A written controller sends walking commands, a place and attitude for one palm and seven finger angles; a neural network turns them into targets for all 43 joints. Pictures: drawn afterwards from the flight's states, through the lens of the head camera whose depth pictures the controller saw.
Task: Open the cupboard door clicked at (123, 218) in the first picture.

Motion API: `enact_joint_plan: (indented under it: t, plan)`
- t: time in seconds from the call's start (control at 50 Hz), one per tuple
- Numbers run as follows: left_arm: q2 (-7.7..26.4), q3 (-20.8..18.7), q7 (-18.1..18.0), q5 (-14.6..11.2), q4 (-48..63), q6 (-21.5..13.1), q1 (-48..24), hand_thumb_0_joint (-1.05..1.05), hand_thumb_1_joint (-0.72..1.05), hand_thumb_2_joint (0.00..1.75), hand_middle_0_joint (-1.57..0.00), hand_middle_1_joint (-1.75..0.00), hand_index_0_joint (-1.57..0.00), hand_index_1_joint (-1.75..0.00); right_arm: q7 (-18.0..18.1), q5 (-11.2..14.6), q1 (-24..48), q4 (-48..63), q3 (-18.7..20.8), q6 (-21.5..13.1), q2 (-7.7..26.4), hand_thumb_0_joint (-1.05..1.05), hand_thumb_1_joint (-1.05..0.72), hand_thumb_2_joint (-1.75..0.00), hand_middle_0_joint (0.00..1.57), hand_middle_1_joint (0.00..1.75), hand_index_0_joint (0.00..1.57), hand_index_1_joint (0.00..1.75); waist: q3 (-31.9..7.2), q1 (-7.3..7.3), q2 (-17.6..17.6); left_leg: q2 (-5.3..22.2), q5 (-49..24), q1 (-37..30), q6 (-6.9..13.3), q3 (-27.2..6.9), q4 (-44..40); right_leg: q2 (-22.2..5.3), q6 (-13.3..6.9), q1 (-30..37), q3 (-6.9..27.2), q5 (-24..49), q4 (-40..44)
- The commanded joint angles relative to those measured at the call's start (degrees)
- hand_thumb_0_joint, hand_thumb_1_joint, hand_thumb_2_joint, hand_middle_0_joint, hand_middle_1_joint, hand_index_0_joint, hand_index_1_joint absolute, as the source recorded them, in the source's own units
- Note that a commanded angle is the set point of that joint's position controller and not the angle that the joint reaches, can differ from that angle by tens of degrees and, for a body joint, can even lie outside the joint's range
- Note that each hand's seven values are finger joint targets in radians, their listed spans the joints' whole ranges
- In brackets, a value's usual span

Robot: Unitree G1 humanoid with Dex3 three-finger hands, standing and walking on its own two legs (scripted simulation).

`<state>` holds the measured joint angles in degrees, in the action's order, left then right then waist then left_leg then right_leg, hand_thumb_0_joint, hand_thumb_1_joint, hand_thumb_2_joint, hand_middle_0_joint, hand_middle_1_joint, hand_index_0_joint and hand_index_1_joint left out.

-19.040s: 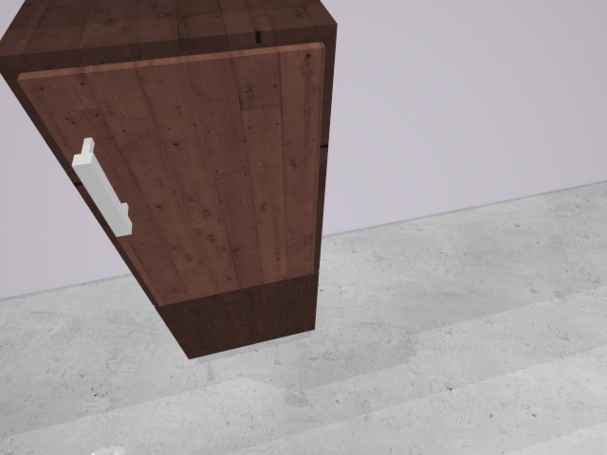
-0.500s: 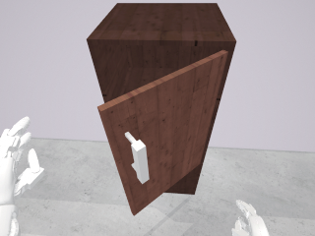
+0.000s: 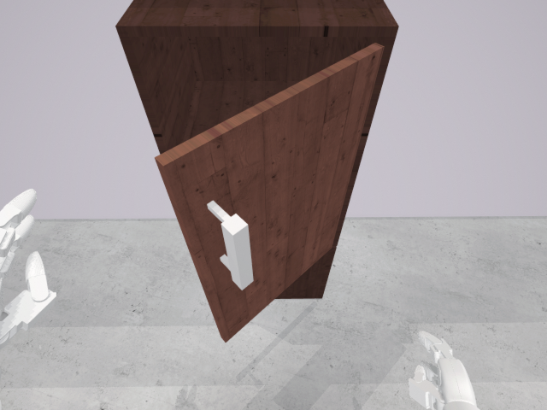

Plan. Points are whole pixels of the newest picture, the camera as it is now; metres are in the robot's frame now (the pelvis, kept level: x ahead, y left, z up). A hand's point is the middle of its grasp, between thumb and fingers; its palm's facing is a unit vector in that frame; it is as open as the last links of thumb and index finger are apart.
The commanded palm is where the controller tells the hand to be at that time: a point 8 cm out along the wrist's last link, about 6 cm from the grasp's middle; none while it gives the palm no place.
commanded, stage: step back with the hand held close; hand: left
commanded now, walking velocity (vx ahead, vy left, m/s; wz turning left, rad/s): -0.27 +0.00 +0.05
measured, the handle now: (229, 246) +0.32 +0.09 +0.06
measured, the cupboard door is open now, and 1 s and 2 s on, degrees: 43 43 43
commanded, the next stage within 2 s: stop stepping back and stand still in 0.88 s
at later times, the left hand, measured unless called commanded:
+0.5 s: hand out of the picture +0.11 +0.29 +0.15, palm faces +0.45 -0.78 -0.43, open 7.4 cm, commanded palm +0.05 +0.33 +0.18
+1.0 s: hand out of the picture +0.04 +0.28 +0.17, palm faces +0.31 -0.85 -0.43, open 7.4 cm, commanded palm -0.03 +0.32 +0.18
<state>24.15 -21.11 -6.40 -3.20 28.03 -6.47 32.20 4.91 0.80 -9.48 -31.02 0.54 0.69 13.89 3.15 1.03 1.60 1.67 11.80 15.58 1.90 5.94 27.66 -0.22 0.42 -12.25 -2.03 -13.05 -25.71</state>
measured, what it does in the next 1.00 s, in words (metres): walks backwards: right foot, then left foot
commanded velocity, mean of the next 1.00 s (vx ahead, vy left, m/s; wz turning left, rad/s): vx -0.32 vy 0.00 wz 0.03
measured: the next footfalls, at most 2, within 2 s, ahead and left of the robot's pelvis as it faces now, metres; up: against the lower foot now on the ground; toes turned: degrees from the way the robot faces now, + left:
right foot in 0.78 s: -0.21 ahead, -0.09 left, +0.00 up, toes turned -3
left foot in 0.90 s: +0.00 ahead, +0.09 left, +0.00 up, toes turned -3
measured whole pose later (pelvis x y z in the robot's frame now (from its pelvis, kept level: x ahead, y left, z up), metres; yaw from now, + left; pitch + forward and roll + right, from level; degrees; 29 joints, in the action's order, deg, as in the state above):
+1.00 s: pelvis -0.19 +0.03 -0.01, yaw -3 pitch -1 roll -2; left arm 27.7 -24.1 -6.3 -4.7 30.3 -10.7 26.6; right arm 3.5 -1.2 -8.2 -36.6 -1.2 -6.1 10.7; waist 3.3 -0.1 -1.8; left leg -1.4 1.1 23.3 4.3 1.4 25.6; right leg 4.2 0.3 -15.9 3.1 -31.4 -48.2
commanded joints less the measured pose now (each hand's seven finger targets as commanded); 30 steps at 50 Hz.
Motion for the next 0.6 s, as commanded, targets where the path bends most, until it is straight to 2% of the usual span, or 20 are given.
enact_joint_plan:
  t: [0.0,0.06,0.12,0.18,0.22,0.26,0.3,0.32,0.34,0.36,0.38,0.4,0.42,0.44,0.46,0.48,0.5,0.52,0.54,0.58]
  plan:
    - [10.1,-10.1,-2.4,-0.2,13.9,-5.0,-0.2,0.0,0.9,0.9,-0.2,-0.3,-0.2,-0.3,0.4,0.2,4.6,9.9,2.5,-3.4,6.1,0.0,-0.9,-0.9,0.2,0.3,0.2,0.3,-11.1,0.17,3.0,5.6,-12.7,-1.9,0.5,-7.9,-4.3,-2.6,0.1,2.7,3.7,14.0,-1.3]
    - [9.4,-10.2,-2.7,0.0,13.5,-5.7,0.5,0.0,0.9,0.9,-0.2,-0.3,-0.2,-0.3,0.3,0.1,4.2,9.9,2.5,-4.2,6.4,0.0,-0.9,-0.9,0.2,0.3,0.2,0.3,-8.9,-0.05,4.5,6.7,-1.8,4.8,1.1,-9.6,-7.2,-2.0,-0.1,3.8,3.6,7.4,-3.0]
    - [9.0,-10.8,-3.0,0.6,12.8,-6.6,0.1,0.0,0.9,0.9,-0.2,-0.3,-0.2,-0.3,0.2,0.1,3.6,9.9,2.6,-5.3,6.6,0.0,-0.9,-0.9,0.2,0.3,0.2,0.3,-6.7,-0.37,4.7,7.7,13.4,13.2,2.2,-11.5,-10.3,-1.3,0.0,5.6,3.6,1.5,-5.4]
    - [8.9,-11.2,-3.2,1.1,13.5,-7.5,-0.8,0.0,0.9,0.9,-0.2,-0.3,-0.2,-0.3,0.3,-0.1,3.1,9.8,2.7,-6.4,6.7,0.0,-0.9,-0.9,0.2,0.3,0.2,0.3,-6.2,-0.47,4.9,8.1,20.3,17.8,2.6,-12.9,-11.7,-0.9,-0.1,7.2,3.3,-1.5,-6.8]
    - [8.6,-10.9,-3.2,1.3,13.9,-7.8,-2.1,0.0,0.9,0.9,-0.2,-0.3,-0.2,-0.3,0.3,-0.2,2.8,9.5,2.8,-7.0,6.6,0.0,-0.9,-0.9,0.2,0.3,0.2,0.3,-5.7,-0.61,3.3,7.2,22.2,18.3,2.3,-11.8,-10.0,-1.4,-0.5,5.5,4.2,-5.1,-5.4]
    - [8.6,-10.5,-3.3,1.3,13.9,-8.1,-2.8,0.0,0.9,0.9,-0.2,-0.3,-0.2,-0.3,0.3,-0.5,2.3,8.9,2.8,-7.4,6.2,0.0,-0.9,-0.9,0.2,0.3,0.2,0.3,-5.1,-0.88,1.0,5.1,22.1,15.6,1.3,-10.6,-6.3,-3.2,-1.6,0.4,6.8,-11.4,-0.5]
    - [8.6,-9.7,-3.7,1.2,13.9,-8.2,-3.2,0.0,0.9,0.9,-0.2,-0.3,-0.2,-0.3,0.1,-0.6,1.2,7.7,2.9,-7.6,5.9,0.0,-0.9,-0.9,0.2,0.3,0.2,0.3,-4.8,-1.3,-4.9,1.2,16.4,6.3,-0.7,-7.8,5.0,-7.9,-4.4,-11.4,11.9,-18.1,7.6]
    - [8.9,-9.3,-4.1,1.2,14.1,-8.3,-3.9,0.0,0.9,0.9,-0.2,-0.3,-0.2,-0.3,0.0,-0.6,0.7,6.7,2.8,-7.5,5.7,0.0,-0.9,-0.9,0.2,0.3,0.2,0.3,-5.4,-1.57,-7.6,-0.6,12.6,0.8,-1.5,-6.3,12.6,-11.5,-6.1,-17.3,14.3,-18.6,10.1]
    - [9.1,-9.2,-4.5,1.2,14.7,-8.4,-4.6,0.0,0.9,0.9,-0.2,-0.3,-0.2,-0.3,-0.1,-0.7,0.7,5.7,2.7,-7.7,5.5,0.0,-0.9,-0.9,0.2,0.3,0.2,0.3,-6.9,-1.75,-8.1,-1.2,10.2,-3.0,-1.7,-5.9,16.9,-13.6,-7.0,-19.9,14.7,-14.1,10.1]
    - [9.1,-8.9,-4.7,1.3,15.0,-8.1,-4.9,0.0,0.9,0.9,-0.2,-0.3,-0.2,-0.3,-0.2,-0.7,0.5,5.3,2.3,-7.5,4.9,0.0,-0.9,-0.9,0.2,0.3,0.2,0.3,-7.6,-1.98,-9.2,-1.1,9.1,-3.4,-1.5,-6.5,15.7,-13.7,-6.6,-18.5,12.6,-9.7,8.3]
    - [9.5,-9.3,-4.8,1.1,15.2,-7.8,-5.5,0.0,0.9,0.9,-0.2,-0.3,-0.2,-0.3,-0.1,-0.6,0.9,5.4,2.2,-7.4,5.0,0.0,-0.9,-0.9,0.2,0.3,0.2,0.3,-7.2,-2.09,-8.3,-0.7,8.7,-3.1,-1.3,-7.2,11.7,-12.1,-5.4,-17.8,10.3,-8.5,6.0]
    - [10.3,-10.1,-4.9,1.0,16.1,-7.9,-6.1,0.0,0.9,0.9,-0.2,-0.3,-0.2,-0.3,0.2,-0.4,1.5,5.9,2.4,-7.3,5.9,0.0,-0.9,-0.9,0.2,0.3,0.2,0.3,-6.0,-2.02,-4.9,0.8,10.9,-1.8,-0.7,-9.9,6.6,-9.3,-4.0,-18.0,8.0,-10.6,3.1]
    - [10.6,-10.5,-4.8,0.9,17.5,-8.4,-6.6,0.0,0.9,0.9,-0.2,-0.3,-0.2,-0.3,0.5,-0.4,2.3,6.5,2.2,-7.4,6.4,0.0,-0.9,-0.9,0.2,0.3,0.2,0.3,-4.1,-1.76,2.1,4.1,17.1,2.7,0.4,-14.9,-1.3,-5.5,-2.1,-16.8,5.8,-14.8,-1.6]
    - [11.3,-11.9,-4.9,1.2,18.0,-8.8,-5.6,0.0,0.9,0.9,-0.2,-0.3,-0.2,-0.3,1.0,-0.8,3.9,7.1,2.3,-8.1,7.1,0.0,-0.9,-0.9,0.2,0.3,0.2,0.3,-3.4,-1.24,12.9,11.2,27.3,12.0,2.7,-24.3,-14.9,0.1,0.1,-9.6,2.4,-15.0,-13.4]
    - [10.5,-12.7,-4.9,1.7,19.6,-9.2,-6.5,0.0,0.9,0.9,-0.2,-0.3,-0.2,-0.3,0.9,-1.5,3.6,7.1,2.4,-8.9,6.9,0.0,-0.9,-0.9,0.2,0.3,0.2,0.3,-6.1,-1.09,20.4,17.9,36.5,21.8,6.1,-34.1,-25.6,5.1,0.9,0.6,1.9,-14.1,-32.3]
    - [12.6,-14.3,-4.9,1.5,19.8,-9.6,-7.6,0.0,0.9,0.9,-0.2,-0.3,-0.2,-0.3,0.4,-1.7,2.5,6.3,2.8,-9.6,5.1,0.0,-0.9,-0.9,0.2,0.3,0.2,0.3,-7.9,-1.06,13.6,18.4,30.6,19.2,5.8,-32.7,-25.6,4.8,0.1,-1.0,4.6,-15.9,-41.0]
    - [11.8,-13.7,-4.8,1.3,17.3,-9.7,-5.7,0.0,0.9,0.9,-0.2,-0.3,-0.2,-0.3,-0.3,-1.5,2.6,5.6,3.5,-9.9,5.4,0.0,-0.9,-0.9,0.2,0.3,0.2,0.3,-8.3,-0.59,8.2,17.0,25.3,15.8,5.4,-28.5,-22.0,5.2,-0.3,-2.9,5.0,-16.5,-42.2]
    - [10.4,-13.0,-4.8,0.8,16.1,-9.4,-3.5,0.0,0.9,0.9,-0.2,-0.3,-0.2,-0.3,-0.9,-1.4,2.7,5.2,3.5,-10.2,4.9,0.0,-0.9,-0.9,0.2,0.3,0.2,0.3,-9.1,-0.41,6.6,15.1,21.2,11.5,5.0,-24.8,-20.1,4.5,-0.2,-5.4,4.1,-16.2,-39.9]
    - [9.8,-12.6,-4.8,0.4,16.3,-9.5,-1.9,0.0,0.9,0.9,-0.2,-0.3,-0.2,-0.3,-1.1,-1.4,3.4,5.3,3.5,-10.6,4.7,0.0,-0.9,-0.9,0.2,0.3,0.2,0.3,-10.2,0.0,7.5,14.1,17.3,8.0,4.9,-22.2,-18.7,3.6,-0.2,-5.7,3.5,-15.6,-36.4]
    - [7.6,-9.4,-4.4,0.0,16.4,-8.6,-0.1,0.0,0.9,0.9,-0.2,-0.3,-0.2,-0.3,-1.9,-1.4,2.8,4.1,2.7,-10.3,4.2,0.0,-0.9,-0.9,0.2,0.3,0.2,0.3,-10.2,-0.45,9.6,12.1,16.4,5.2,2.7,-18.9,-21.5,4.6,-0.7,-3.7,0.0,-17.4,-28.1]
